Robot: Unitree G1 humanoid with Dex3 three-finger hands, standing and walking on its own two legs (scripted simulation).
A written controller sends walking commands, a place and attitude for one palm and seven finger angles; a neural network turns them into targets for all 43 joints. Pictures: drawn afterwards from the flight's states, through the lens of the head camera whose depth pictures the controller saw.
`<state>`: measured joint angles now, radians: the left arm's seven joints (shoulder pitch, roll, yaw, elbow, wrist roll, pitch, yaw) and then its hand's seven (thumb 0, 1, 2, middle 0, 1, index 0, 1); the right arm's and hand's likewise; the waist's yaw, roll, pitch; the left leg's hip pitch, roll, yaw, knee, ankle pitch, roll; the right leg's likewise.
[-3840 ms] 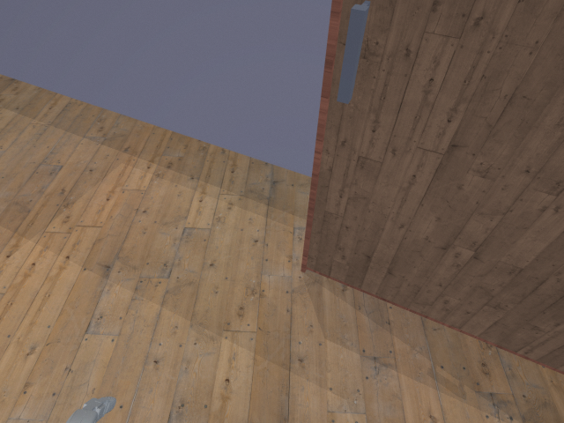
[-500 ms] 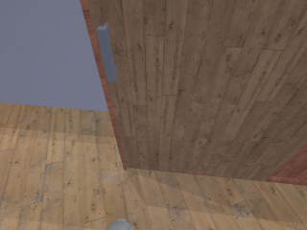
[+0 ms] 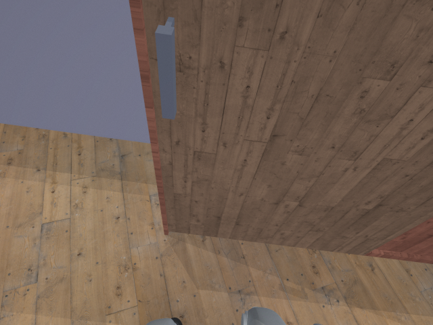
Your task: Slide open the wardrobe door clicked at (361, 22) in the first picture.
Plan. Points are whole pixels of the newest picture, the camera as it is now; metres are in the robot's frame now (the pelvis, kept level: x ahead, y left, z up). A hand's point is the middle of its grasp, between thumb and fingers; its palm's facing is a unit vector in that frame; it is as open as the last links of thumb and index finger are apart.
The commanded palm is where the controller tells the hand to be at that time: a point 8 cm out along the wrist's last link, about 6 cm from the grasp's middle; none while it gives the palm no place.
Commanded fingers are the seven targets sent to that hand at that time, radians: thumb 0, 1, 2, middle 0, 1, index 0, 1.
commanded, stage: come to a stop and stand still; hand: left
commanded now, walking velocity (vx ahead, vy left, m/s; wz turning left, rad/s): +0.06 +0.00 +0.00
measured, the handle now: (169, 71) +0.52 +0.15 +0.16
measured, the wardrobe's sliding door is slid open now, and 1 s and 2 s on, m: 0.00 0.00 0.00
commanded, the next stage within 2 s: look again from close up in 1.28 s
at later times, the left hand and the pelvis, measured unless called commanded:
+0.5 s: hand out of the picture -0.01 +0.11 -0.18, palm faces +0.07 -0.97 -0.22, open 7.3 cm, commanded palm none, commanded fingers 0.00 0.90 0.90 -0.20 -0.30 -0.20 -0.30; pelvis -0.03 -0.07 -0.01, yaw +2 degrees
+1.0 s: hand out of the picture -0.07 +0.10 -0.18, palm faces +0.05 -0.98 -0.19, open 7.4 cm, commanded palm none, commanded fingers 0.00 0.90 0.90 -0.20 -0.30 -0.20 -0.30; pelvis -0.05 -0.06 +0.00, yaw +2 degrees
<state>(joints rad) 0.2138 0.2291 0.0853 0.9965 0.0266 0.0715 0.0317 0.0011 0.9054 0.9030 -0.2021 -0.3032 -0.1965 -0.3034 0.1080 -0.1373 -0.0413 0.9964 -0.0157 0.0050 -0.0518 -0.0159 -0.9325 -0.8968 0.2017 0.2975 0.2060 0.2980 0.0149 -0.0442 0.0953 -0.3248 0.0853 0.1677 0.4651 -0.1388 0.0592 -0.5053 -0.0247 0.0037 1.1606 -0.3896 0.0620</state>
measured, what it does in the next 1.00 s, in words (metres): steps on the spot: right foot, then left foot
